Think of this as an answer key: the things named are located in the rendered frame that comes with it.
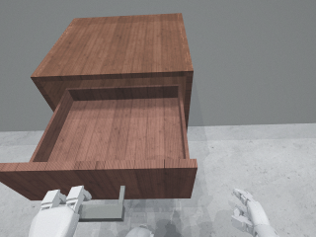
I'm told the left robot shin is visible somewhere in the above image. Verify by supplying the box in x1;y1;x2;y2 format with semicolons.
139;224;148;229

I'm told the robot right hand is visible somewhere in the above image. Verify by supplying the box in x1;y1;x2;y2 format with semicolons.
231;188;271;235

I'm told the cabinet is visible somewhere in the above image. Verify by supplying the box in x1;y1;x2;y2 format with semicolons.
31;13;194;133

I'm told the robot left thigh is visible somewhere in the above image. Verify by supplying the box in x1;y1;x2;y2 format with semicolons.
125;227;154;237

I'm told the drawer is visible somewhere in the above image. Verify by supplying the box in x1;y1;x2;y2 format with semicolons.
0;84;198;200

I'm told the robot right forearm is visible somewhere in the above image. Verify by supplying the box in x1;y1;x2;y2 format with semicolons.
253;224;279;237

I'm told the handle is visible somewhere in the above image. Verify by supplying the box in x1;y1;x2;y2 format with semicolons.
76;186;125;222

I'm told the robot left hand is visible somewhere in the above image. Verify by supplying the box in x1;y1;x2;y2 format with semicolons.
29;186;92;237

